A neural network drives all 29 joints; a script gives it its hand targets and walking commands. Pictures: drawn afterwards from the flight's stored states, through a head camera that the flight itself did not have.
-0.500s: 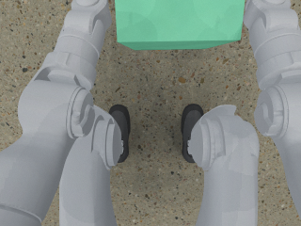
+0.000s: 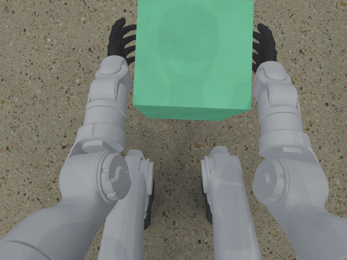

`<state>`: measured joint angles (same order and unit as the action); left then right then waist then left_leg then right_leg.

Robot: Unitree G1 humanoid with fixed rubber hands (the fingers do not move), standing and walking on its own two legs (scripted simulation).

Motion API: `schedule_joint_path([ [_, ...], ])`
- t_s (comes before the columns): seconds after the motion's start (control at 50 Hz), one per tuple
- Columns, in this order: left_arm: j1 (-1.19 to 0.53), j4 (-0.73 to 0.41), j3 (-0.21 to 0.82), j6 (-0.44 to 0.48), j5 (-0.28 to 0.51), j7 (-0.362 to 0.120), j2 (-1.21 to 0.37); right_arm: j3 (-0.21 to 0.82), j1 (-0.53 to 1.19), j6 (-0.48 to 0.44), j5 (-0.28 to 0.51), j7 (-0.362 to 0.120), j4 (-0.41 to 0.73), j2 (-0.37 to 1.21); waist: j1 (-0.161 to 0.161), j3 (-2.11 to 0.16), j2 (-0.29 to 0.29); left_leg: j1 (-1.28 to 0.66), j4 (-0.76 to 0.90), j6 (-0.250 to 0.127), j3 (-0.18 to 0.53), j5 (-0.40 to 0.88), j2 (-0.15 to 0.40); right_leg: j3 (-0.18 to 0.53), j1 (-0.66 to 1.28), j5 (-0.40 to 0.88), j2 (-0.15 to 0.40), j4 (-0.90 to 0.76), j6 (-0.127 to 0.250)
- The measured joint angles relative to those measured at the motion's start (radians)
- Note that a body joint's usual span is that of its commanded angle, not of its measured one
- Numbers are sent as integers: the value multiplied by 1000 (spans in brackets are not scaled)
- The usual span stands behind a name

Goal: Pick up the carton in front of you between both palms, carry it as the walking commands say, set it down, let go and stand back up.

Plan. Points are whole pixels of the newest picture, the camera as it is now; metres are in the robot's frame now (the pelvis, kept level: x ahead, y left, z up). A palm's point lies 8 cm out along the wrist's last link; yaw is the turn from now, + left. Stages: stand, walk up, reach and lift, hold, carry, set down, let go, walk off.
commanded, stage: reach and lift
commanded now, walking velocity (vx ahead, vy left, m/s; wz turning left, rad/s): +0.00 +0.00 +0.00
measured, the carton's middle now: (188, 73) +0.50 -0.04 -0.13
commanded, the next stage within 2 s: none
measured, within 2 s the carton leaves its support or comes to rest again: neither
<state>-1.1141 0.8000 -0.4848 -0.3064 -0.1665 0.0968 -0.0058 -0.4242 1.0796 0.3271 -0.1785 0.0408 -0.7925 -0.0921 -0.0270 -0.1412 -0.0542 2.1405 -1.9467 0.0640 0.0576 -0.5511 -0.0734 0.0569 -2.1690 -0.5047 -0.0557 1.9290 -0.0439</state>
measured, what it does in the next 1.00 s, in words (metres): rises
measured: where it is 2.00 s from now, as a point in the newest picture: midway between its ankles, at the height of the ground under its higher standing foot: (178, 208)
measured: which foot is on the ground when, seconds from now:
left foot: down 0.00-1.00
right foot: down 0.00-1.00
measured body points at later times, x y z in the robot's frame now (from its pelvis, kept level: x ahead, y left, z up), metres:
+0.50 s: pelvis +0.03 +0.01 +0.12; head +0.22 -0.01 +0.52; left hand +0.48 +0.12 +0.08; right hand +0.47 -0.18 +0.07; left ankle +0.11 +0.13 -0.41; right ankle +0.12 -0.13 -0.41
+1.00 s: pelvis +0.08 +0.00 +0.26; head +0.17 -0.02 +0.70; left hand +0.44 +0.14 +0.23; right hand +0.43 -0.17 +0.22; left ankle +0.11 +0.13 -0.41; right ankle +0.12 -0.13 -0.41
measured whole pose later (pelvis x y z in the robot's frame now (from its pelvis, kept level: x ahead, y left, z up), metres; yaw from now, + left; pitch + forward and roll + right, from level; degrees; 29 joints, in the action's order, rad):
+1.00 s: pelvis +0.08 +0.00 +0.26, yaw +0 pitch +21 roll +0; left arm -0.41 0.53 -0.33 -0.32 -0.17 0.04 -0.15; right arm -0.30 0.39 0.35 -0.19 0.03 -0.50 0.11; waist -0.01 -0.20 -0.02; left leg 0.94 -0.99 0.03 0.08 -0.42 -0.04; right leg 0.06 -0.97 -0.40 -0.02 1.00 -0.01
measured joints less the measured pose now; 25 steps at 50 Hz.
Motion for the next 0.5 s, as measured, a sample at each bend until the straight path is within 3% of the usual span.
schedule_joint_path([
  [0.1,24,-34,-21,-11,-73,-5,-41,-18,-24,27,-8,-24,34,1,18,-16,23,-58,93,-12,-4,25,6,9,59,32,-8,-100,-8],
  [0.24,123,-126,-9,-45,-42,-17,-50,-30,-65,34,-42,-28,57,54,15,-46,39,-143,189,-21,-6,37,-1,13,149,34,7,-192,-7],
  [0.34,224,-227,71,-62,17,7,-59,21,-155,27,4,-27,132,65,2,-78,25,-210,240,-19,11,35,-13,-3,228,21,25,-247,-2],
  [0.5,324,-218,59,-55,-17,5,-116,10,-261,50,3,-49,143,81,1,-109,6,-420,376,-33,1,30,2,10,431,21,21,-379,-2],
])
